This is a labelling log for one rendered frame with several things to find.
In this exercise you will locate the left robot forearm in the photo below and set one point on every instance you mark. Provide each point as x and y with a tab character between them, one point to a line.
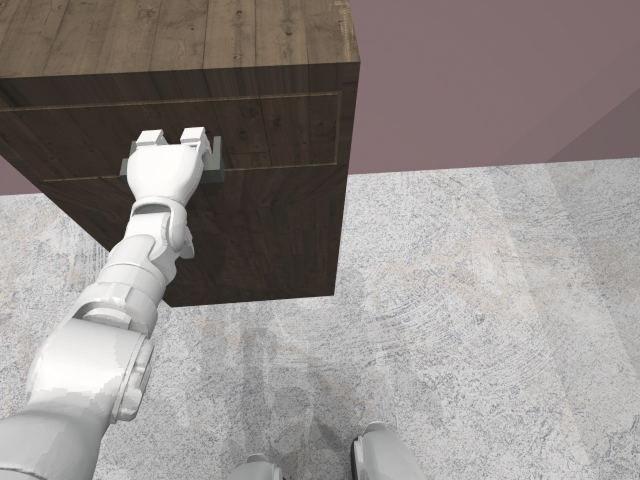
131	284

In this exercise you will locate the right robot thigh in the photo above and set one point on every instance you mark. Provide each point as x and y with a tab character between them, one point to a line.
382	455

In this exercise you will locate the left robot shin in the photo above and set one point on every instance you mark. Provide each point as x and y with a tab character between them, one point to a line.
256	458

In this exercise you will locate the left robot hand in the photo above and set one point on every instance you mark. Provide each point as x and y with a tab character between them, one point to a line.
157	169

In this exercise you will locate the robot left upper arm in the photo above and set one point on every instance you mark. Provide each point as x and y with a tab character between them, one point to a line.
91	376

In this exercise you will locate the drawer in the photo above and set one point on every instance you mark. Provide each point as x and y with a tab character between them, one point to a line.
89	140

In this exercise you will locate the cabinet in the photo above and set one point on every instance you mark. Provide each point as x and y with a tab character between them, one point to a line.
265	233

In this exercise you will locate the handle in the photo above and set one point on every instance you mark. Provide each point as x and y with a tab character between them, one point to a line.
213	171

